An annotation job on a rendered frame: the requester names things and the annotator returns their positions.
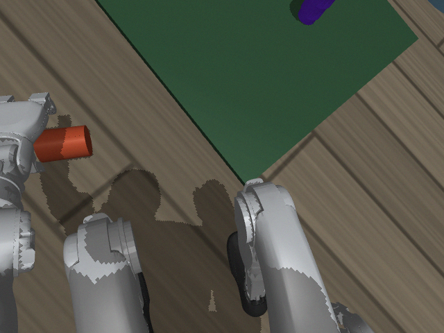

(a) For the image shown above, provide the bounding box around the right robot foot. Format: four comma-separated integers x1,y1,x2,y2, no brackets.
227,231,267,317

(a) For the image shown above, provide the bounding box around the left robot arm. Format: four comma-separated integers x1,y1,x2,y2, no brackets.
0,133,35,333

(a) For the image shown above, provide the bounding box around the left robot hand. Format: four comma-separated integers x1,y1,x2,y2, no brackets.
0,92,57,173

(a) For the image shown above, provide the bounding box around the right robot hand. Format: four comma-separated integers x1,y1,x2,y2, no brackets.
331,302,374,333

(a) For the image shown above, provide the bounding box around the left robot foot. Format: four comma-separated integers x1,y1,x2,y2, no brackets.
138,272,154,333

